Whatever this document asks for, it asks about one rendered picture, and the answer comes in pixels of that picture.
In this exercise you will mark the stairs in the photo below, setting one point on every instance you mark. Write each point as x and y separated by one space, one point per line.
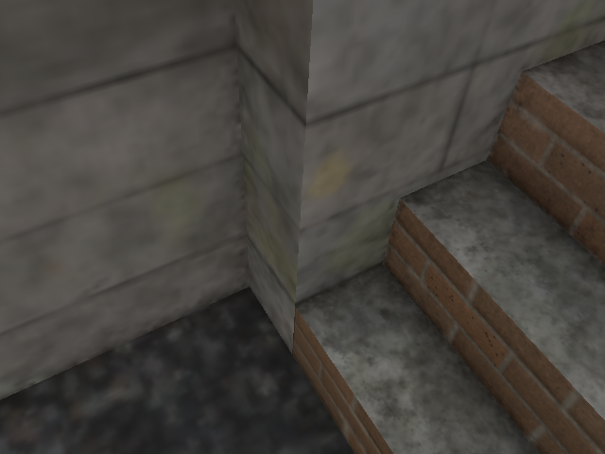
483 331

